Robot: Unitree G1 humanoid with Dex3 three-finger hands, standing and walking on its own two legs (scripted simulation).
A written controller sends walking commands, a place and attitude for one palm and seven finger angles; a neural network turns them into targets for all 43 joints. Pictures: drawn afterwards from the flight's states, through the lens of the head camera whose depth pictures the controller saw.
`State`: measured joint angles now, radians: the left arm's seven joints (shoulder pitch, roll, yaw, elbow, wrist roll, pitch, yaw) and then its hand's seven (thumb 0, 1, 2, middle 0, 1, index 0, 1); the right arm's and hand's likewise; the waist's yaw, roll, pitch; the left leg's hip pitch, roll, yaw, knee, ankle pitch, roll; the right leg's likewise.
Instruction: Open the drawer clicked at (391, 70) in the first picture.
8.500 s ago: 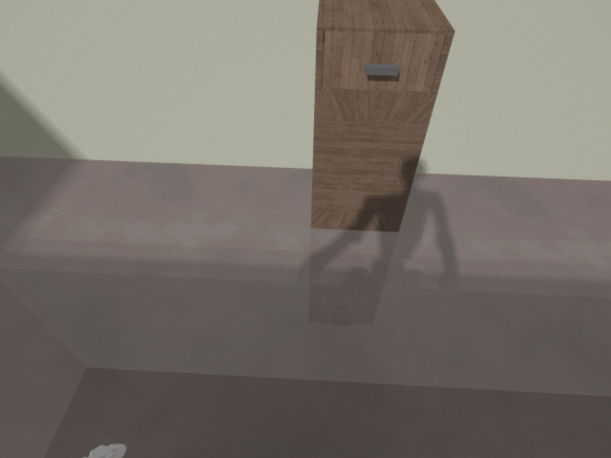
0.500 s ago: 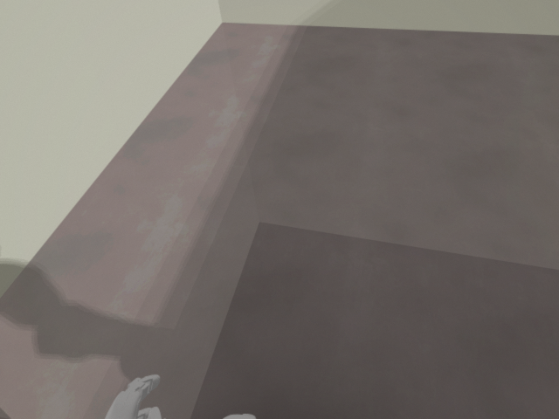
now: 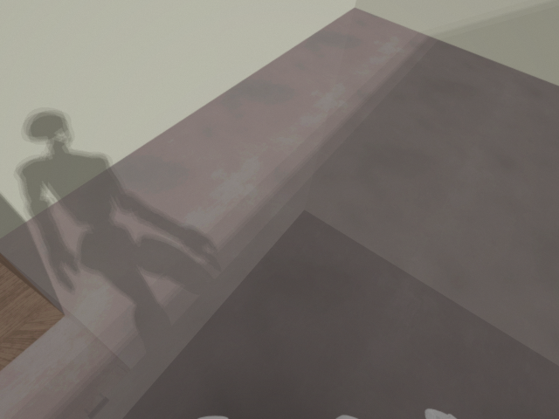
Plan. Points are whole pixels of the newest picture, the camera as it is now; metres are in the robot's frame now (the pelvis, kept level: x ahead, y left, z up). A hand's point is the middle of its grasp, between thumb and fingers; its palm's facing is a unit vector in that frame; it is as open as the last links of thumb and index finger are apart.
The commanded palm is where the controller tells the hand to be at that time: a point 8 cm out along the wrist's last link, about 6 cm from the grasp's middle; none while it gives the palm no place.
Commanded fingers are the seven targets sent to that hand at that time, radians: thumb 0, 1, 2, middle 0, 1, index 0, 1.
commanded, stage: turn to face it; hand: left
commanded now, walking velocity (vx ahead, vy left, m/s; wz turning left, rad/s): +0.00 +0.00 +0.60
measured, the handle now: out of the picture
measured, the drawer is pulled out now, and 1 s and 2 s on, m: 0.00 0.00 0.00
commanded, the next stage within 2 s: take the last steps up to it in 1.60 s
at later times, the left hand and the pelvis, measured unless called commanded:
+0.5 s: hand out of the picture +0.11 +0.20 -0.12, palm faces +0.26 -0.93 -0.28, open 7.3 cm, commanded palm none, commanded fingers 0.00 0.90 0.90 -0.20 -0.30 -0.20 -0.30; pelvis +0.01 -0.04 +0.01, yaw +17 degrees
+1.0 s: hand out of the picture -0.12 +0.14 -0.16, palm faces +0.61 -0.75 -0.27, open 7.4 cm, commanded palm none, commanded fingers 0.00 0.90 0.90 -0.20 -0.30 -0.20 -0.30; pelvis -0.02 -0.05 +0.01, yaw +37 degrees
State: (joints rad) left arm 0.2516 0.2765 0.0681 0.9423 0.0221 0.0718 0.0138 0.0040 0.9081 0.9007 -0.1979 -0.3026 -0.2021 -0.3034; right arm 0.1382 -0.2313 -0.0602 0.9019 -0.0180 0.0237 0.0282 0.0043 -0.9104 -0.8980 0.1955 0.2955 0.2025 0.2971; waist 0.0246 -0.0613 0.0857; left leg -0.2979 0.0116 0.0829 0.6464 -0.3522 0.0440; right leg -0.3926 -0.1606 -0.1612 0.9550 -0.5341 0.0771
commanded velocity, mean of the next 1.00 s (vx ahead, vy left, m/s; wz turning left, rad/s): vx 0.00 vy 0.00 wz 0.60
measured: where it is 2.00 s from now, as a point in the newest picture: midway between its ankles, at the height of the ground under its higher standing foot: outside the picture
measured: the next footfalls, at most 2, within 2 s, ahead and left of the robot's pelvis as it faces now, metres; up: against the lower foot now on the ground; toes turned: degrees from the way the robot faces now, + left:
right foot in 0.52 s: +0.09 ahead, -0.13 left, +0.00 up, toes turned +17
left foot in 1.02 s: -0.07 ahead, +0.07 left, +0.00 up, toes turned +43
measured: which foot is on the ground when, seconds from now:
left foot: down 0.00-0.52, up 0.54-1.00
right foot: up 0.00-0.50, down 0.52-1.00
